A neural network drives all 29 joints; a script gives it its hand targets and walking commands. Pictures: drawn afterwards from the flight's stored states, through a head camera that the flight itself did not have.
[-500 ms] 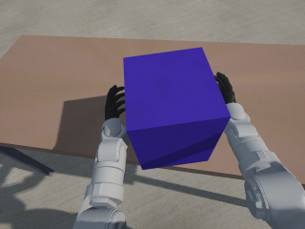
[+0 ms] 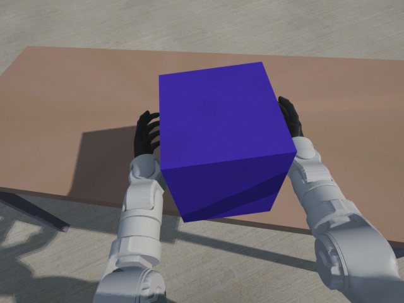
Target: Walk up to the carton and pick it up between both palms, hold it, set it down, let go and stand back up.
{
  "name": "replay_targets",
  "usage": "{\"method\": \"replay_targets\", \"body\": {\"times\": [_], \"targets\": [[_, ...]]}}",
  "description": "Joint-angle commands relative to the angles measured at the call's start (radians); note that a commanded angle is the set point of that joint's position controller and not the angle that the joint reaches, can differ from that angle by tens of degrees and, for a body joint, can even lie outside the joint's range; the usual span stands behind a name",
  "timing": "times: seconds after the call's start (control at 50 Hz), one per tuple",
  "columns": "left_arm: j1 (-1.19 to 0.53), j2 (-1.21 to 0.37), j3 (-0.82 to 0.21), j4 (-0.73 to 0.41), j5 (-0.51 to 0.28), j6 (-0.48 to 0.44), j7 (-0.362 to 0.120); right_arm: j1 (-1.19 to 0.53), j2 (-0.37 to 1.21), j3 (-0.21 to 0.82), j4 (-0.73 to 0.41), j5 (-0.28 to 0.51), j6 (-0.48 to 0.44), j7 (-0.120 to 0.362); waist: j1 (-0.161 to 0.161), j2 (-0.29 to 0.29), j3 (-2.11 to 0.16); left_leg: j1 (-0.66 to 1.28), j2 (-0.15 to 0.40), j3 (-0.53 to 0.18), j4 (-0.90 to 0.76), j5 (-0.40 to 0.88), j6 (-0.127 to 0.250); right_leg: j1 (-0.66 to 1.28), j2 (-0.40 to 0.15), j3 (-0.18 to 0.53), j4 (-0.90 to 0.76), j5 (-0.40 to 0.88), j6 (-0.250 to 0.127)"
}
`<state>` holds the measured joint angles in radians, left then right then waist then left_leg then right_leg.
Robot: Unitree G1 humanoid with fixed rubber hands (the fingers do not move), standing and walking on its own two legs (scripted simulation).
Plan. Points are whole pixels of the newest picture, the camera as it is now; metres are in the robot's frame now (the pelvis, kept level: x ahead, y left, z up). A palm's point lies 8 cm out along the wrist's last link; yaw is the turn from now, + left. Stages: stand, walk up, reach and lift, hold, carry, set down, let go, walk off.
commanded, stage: reach and lift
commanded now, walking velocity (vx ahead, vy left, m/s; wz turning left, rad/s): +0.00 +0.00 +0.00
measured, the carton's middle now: (219, 149) +0.42 +0.04 +0.03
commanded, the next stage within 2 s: none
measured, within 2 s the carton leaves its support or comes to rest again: leaves its support in 0.62 s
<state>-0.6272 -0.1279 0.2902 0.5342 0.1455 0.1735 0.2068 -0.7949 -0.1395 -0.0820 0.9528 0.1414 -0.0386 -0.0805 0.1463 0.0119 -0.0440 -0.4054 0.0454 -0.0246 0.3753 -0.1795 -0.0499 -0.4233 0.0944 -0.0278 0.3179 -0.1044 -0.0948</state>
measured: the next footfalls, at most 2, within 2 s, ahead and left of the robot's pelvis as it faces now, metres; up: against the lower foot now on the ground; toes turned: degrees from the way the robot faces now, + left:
none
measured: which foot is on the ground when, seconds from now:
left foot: down 0.00-1.00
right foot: down 0.00-1.00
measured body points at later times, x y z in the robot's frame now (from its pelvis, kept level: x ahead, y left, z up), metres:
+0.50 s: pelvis +0.01 +0.01 +0.01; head +0.06 +0.02 +0.45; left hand +0.38 +0.19 +0.07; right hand +0.44 -0.10 +0.06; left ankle -0.01 +0.15 -0.74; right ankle +0.02 -0.06 -0.74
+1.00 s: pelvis -0.01 +0.00 +0.00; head +0.03 +0.00 +0.45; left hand +0.37 +0.19 +0.10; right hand +0.44 -0.10 +0.09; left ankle -0.01 +0.15 -0.74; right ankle +0.02 -0.06 -0.74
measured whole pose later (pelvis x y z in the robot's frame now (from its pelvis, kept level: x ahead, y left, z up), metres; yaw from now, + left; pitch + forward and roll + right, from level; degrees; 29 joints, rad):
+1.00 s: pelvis -0.01 +0.00 +0.00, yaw +2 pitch +9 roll +0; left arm -0.59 -0.19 0.35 0.57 0.30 0.00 0.15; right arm -0.76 -0.09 -0.28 1.11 -0.15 -0.33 -0.03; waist 0.13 -0.03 -0.09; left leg -0.33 0.04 -0.02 0.30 -0.13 -0.05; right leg -0.34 0.08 -0.06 0.26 -0.08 -0.10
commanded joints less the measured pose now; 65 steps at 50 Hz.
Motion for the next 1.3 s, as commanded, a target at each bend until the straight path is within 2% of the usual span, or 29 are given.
{"method": "replay_targets", "body": {"times": [0.0,0.1,0.18,0.24,0.28,0.36,0.4,0.5,0.6,0.66,0.72,0.84,0.92,1.0,1.06,1.16,1.18,1.28], "targets": [[-0.465,-0.028,-0.044,-0.213,0.046,-0.116,-0.027,-0.55,0.003,-0.032,-0.23,-0.076,-0.09,0.027,-0.008,-0.116,-0.722,0.008,-0.029,0.089,-0.031,0.316,0.04,0.684,-0.113,0.055,0.093,0.527,0.119],[-0.479,-0.142,-0.041,-0.145,0.111,-0.152,-0.075,-0.56,0.151,-0.065,-0.178,-0.171,-0.123,0.077,-0.01,-0.12,-0.703,0.0,-0.033,0.098,-0.053,0.292,0.037,0.726,-0.13,0.052,0.091,0.554,0.128],[-0.504,-0.436,-0.117,-0.059,0.197,-0.177,-0.167,-0.579,0.5,-0.043,-0.132,-0.324,-0.17,0.165,-0.016,-0.123,-0.677,-0.009,-0.038,0.107,-0.086,0.273,0.035,0.765,-0.15,0.041,0.088,0.601,0.138],[-0.439,-0.468,-0.137,-0.01,0.211,-0.178,-0.187,-0.531,0.555,-0.042,-0.088,-0.385,-0.209,0.187,-0.029,-0.108,-0.644,-0.008,-0.037,0.113,-0.1,0.277,0.029,0.775,-0.146,0.024,0.09,0.668,0.147],[-0.418,-0.47,-0.132,0.006,0.218,-0.178,-0.189,-0.505,0.56,-0.053,-0.056,-0.401,-0.226,0.196,-0.034,-0.1,-0.585,-0.006,-0.035,0.117,-0.108,0.269,0.032,0.77,-0.145,0.021,0.084,0.668,0.148],[-0.405,-0.466,-0.121,0.009,0.224,-0.173,-0.179,-0.489,0.538,-0.064,-0.011,-0.4,-0.238,0.206,-0.028,-0.078,-0.49,0.031,-0.028,0.122,-0.117,0.255,0.033,0.713,-0.132,0.004,0.06,0.558,0.134],[-0.421,-0.478,-0.144,-0.024,0.217,-0.175,-0.168,-0.502,0.523,-0.06,-0.006,-0.388,-0.256,0.209,-0.026,-0.061,-0.512,0.066,-0.022,0.12,-0.107,0.293,0.026,0.674,-0.117,-0.012,0.058,0.54,0.122],[-0.469,-0.51,-0.222,-0.094,0.199,-0.184,-0.133,-0.581,0.499,-0.006,-0.054,-0.347,-0.316,0.202,-0.014,-0.041,-0.614,0.156,-0.012,0.107,-0.062,0.447,0.005,0.615,-0.082,-0.047,0.062,0.6,0.09],[-0.487,-0.534,-0.289,-0.134,0.181,-0.192,-0.108,-0.626,0.476,0.045,-0.09,-0.308,-0.358,0.193,-0.007,-0.028,-0.68,0.206,-0.005,0.099,-0.03,0.529,-0.013,0.577,-0.069,-0.055,0.056,0.612,0.074],[-0.506,-0.535,-0.313,-0.153,0.176,-0.201,-0.104,-0.643,0.466,0.066,-0.104,-0.295,-0.374,0.186,-0.008,-0.03,-0.697,0.208,-0.006,0.098,-0.027,0.515,-0.014,0.575,-0.072,-0.053,0.053,0.607,0.071],[-0.534,-0.537,-0.336,-0.167,0.167,-0.21,-0.102,-0.657,0.453,0.067,-0.107,-0.292,-0.39,0.179,-0.023,-0.026,-0.719,0.201,-0.008,0.098,-0.031,0.486,-0.017,0.572,-0.076,-0.054,0.049,0.587,0.066],[-0.589,-0.517,-0.327,-0.147,0.16,-0.23,-0.113,-0.698,0.446,0.051,-0.111,-0.326,-0.409,0.17,-0.031,-0.061,-0.729,0.157,-0.01,0.114,-0.066,0.37,-0.003,0.582,-0.097,-0.05,0.036,0.498,0.073],[-0.615,-0.473,-0.281,-0.086,0.153,-0.243,-0.14,-0.702,0.482,0.035,-0.112,-0.363,-0.41,0.155,-0.032,-0.118,-0.7,0.1,-0.02,0.13,-0.098,0.256,0.013,0.63,-0.135,-0.024,0.021,0.454,0.102],[-0.593,-0.427,-0.201,0.006,0.168,-0.254,-0.178,-0.678,0.524,0.024,-0.062,-0.397,-0.399,0.145,-0.004,-0.153,-0.607,0.044,-0.022,0.144,-0.149,0.124,0.018,0.699,-0.178,0.008,0.006,0.39,0.14],[-0.592,-0.406,-0.166,0.029,0.172,-0.242,-0.197,-0.67,0.535,0.014,-0.046,-0.403,-0.378,0.137,0.006,-0.138,-0.559,0.051,-0.021,0.144,-0.164,0.095,0.013,0.721,-0.191,0.024,-0.007,0.333,0.153],[-0.677,-0.386,-0.175,-0.063,0.151,-0.203,-0.191,-0.706,0.549,0.022,-0.107,-0.383,-0.335,0.136,0.006,-0.105,-0.588,0.077,-0.02,0.131,-0.155,0.105,0.007,0.702,-0.204,0.038,-0.017,0.261,0.164],[-0.69,-0.393,-0.191,-0.085,0.143,-0.189,-0.186,-0.719,0.553,0.025,-0.128,-0.378,-0.326,0.137,-0.004,-0.096,-0.607,0.08,-0.02,0.128,-0.151,0.11,0.007,0.699,-0.201,0.037,-0.014,0.269,0.165],[-0.72,-0.433,-0.297,-0.187,0.097,-0.131,-0.174,-0.746,0.603,0.09,-0.236,-0.349,-0.289,0.137,-0.047,-0.078,-0.739,0.085,-0.031,0.113,-0.121,0.158,0.003,0.744,-0.198,0.038,0.023,0.455,0.169]]}}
